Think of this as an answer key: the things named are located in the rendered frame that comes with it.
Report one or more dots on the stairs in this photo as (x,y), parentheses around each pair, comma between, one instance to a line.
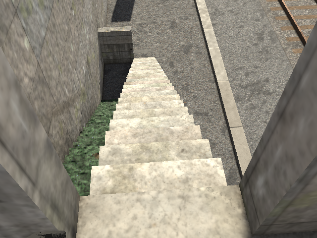
(152,143)

